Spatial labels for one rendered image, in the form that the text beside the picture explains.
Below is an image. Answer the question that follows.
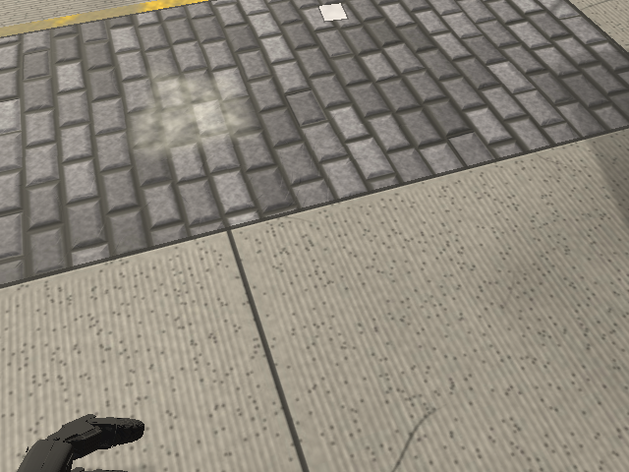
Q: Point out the left robot hand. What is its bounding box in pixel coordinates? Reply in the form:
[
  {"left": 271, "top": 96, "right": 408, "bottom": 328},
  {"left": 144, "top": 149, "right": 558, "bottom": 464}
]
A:
[{"left": 17, "top": 414, "right": 144, "bottom": 472}]

